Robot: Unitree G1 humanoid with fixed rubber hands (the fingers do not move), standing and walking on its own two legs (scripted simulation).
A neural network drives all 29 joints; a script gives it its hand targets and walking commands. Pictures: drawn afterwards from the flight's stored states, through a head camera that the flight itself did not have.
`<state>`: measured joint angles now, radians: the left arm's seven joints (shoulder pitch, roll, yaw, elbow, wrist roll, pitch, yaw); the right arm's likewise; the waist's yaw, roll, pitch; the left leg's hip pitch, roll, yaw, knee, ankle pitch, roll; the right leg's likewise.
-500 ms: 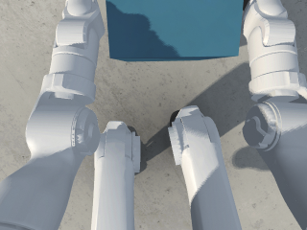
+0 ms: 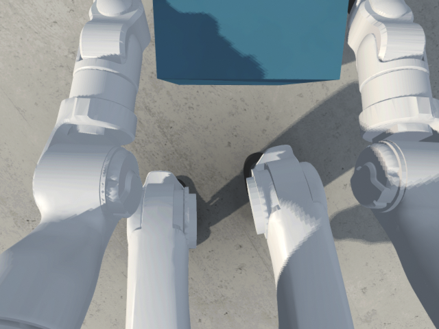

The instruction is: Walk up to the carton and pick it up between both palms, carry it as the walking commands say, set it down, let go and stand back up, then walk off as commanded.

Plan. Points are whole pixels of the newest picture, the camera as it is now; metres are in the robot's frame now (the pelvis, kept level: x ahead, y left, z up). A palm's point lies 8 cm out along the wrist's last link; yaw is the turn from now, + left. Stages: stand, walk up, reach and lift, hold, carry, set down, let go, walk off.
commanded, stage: set down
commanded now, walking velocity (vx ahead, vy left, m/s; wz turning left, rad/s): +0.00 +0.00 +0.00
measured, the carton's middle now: out of the picture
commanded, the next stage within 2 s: none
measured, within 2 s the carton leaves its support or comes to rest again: neither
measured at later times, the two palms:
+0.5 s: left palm out of the picture +0.56 +0.04 -0.17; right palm out of the picture +0.50 -0.27 -0.17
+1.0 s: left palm out of the picture +0.56 +0.04 -0.17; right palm out of the picture +0.50 -0.27 -0.17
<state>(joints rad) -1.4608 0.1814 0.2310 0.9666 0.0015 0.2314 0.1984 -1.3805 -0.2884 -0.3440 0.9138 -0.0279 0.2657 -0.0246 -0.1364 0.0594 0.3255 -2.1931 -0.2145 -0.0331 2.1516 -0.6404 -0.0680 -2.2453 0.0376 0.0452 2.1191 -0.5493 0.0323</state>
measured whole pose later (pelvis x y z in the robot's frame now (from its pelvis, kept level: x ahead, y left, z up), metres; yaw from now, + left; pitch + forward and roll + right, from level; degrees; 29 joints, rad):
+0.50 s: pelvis +0.00 +0.00 -0.01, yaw +0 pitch +37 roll +0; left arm -1.49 0.20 0.25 1.02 0.01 0.21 0.16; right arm -1.41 -0.30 -0.37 0.96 -0.05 0.26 0.03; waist -0.14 0.07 0.36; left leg -2.20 -0.19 -0.02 2.19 -0.64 -0.05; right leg -2.24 0.02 0.03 2.15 -0.55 0.02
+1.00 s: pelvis -0.01 +0.00 -0.02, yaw -1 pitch +35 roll +0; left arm -1.52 0.22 0.25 1.04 0.03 0.18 0.12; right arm -1.46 -0.32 -0.38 1.02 -0.06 0.19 0.05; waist -0.13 0.06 0.41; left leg -2.19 -0.17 -0.02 2.21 -0.63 -0.05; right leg -2.23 0.01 0.01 2.17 -0.54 0.01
